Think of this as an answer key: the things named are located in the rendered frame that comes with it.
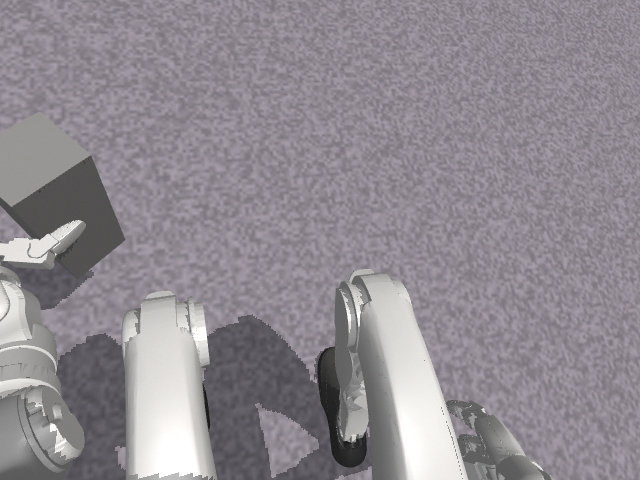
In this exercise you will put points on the left robot arm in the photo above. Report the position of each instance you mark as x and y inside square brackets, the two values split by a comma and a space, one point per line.
[39, 436]

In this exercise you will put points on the right robot hand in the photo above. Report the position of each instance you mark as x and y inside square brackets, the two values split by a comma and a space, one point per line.
[482, 454]

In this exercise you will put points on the right robot arm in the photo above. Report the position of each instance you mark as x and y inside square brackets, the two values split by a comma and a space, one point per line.
[518, 467]

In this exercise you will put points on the left robot hand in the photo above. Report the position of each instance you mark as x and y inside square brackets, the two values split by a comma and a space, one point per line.
[40, 254]

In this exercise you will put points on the carton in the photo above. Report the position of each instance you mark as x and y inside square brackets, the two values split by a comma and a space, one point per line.
[48, 180]

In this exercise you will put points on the right robot foot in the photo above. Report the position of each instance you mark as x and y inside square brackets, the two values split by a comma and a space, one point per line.
[345, 453]

